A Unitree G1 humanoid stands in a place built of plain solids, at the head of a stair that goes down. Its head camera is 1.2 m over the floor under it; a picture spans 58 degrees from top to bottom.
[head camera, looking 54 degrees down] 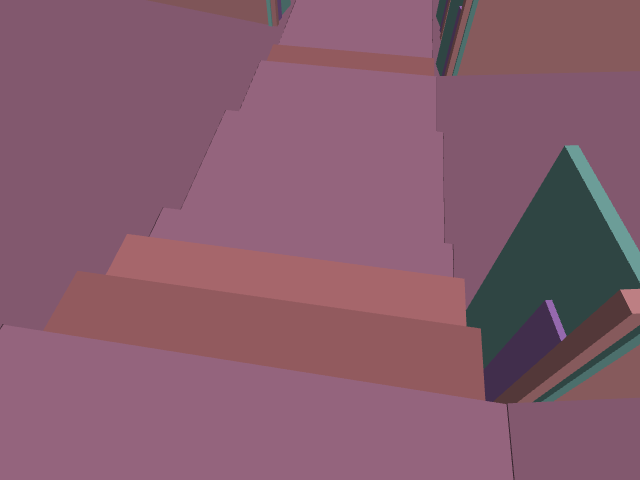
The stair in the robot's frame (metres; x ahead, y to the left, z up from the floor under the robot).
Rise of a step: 0.17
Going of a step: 0.30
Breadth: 1.47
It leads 9 degrees to the right of straight ahead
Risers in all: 4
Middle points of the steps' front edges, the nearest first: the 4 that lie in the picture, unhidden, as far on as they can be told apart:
0.44 0.22 0.00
0.74 0.18 -0.17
1.04 0.13 -0.34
1.33 0.08 -0.51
